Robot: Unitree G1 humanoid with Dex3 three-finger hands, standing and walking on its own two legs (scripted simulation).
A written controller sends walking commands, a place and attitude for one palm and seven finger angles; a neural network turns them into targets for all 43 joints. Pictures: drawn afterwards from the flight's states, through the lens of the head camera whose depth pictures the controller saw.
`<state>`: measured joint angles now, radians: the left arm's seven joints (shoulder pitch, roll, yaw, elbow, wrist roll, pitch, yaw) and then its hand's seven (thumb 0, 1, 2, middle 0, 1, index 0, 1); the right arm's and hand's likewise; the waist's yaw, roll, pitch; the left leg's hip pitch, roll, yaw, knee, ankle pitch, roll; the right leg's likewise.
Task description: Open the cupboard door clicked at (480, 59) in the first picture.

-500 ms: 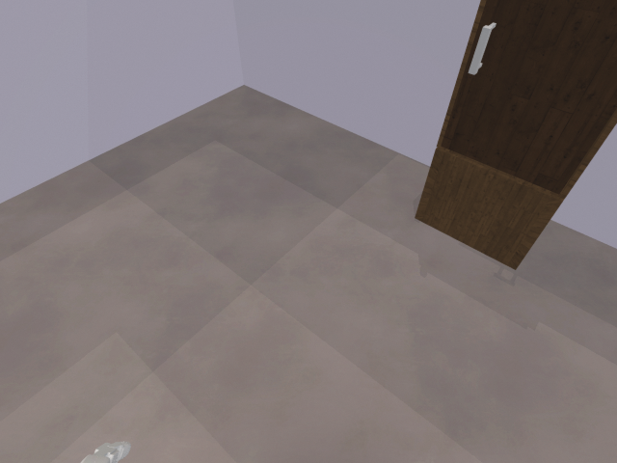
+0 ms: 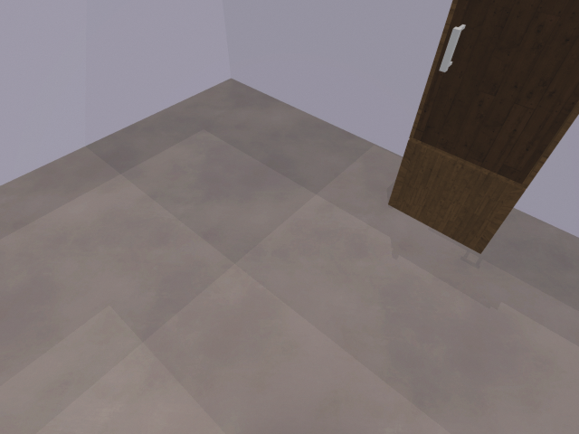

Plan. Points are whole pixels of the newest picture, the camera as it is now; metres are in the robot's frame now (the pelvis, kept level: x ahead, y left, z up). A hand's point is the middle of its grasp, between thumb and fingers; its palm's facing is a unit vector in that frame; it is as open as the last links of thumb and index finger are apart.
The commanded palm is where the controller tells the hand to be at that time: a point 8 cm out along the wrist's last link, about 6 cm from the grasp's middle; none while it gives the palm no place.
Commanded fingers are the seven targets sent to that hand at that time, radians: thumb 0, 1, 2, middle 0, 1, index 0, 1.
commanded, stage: stand and wait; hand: left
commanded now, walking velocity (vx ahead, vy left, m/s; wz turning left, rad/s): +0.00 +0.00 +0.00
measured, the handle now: (452, 48) +1.23 -0.45 +0.03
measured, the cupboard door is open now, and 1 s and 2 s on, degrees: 0 0 0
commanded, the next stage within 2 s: look at it before walking up in 0.32 s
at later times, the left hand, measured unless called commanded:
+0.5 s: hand out of the picture +0.08 +0.25 -0.15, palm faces -0.04 -0.94 -0.33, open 7.4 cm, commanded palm none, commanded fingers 0.00 0.90 0.90 -0.20 -0.30 -0.20 -0.30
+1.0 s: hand out of the picture +0.08 +0.25 -0.15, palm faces -0.04 -0.94 -0.34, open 7.4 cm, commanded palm none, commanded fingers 0.00 0.90 0.90 -0.20 -0.30 -0.20 -0.30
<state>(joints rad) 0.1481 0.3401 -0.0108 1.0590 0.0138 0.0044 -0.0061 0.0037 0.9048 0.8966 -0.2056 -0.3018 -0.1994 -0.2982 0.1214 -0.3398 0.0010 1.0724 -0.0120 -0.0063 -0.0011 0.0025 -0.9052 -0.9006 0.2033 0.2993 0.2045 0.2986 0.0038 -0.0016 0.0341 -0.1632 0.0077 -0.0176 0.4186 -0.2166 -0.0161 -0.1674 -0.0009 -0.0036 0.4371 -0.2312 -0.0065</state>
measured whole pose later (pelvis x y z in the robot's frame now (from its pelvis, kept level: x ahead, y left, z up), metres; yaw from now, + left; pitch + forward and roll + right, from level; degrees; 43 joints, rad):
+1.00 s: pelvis +0.01 +0.00 +0.00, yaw +0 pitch -2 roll +0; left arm 0.13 0.34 -0.01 1.09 0.02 0.00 -0.01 0.00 0.91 0.90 -0.21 -0.30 -0.20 -0.30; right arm 0.11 -0.34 0.01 1.11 -0.01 -0.01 0.00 0.00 -0.91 -0.90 0.20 0.30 0.20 0.30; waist 0.00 0.00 0.04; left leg -0.13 0.01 -0.01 0.36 -0.19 -0.01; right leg -0.14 0.00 0.00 0.38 -0.21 0.00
